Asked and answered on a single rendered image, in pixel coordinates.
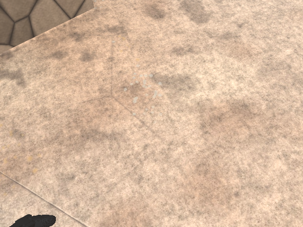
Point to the left robot hand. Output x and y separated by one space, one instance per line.
35 221

